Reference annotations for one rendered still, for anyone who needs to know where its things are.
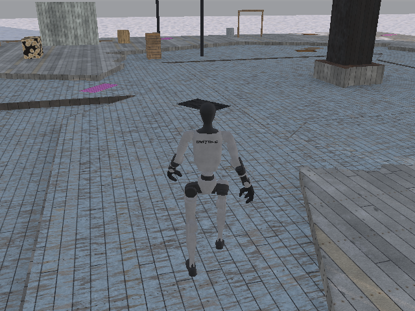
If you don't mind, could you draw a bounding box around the right robot foot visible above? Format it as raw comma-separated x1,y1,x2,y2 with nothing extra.
215,239,224,249

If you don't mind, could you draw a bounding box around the left robot forearm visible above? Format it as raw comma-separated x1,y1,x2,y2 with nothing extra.
168,154,179,172

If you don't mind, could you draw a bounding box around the right robot forearm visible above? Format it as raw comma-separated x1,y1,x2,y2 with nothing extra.
235,157,251,188

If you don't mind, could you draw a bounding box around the robot right hand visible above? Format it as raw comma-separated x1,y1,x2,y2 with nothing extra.
239,185,254,203

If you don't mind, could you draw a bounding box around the robot left upper arm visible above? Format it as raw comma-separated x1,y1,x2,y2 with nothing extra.
173,130,194,164

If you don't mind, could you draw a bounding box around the robot right upper arm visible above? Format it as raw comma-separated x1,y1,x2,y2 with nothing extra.
221,131,241,167

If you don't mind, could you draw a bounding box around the left robot shin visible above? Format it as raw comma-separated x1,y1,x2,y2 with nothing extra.
185,222,196,268

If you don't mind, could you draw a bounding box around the robot left hand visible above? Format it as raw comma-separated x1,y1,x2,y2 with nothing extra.
167,170,182,181

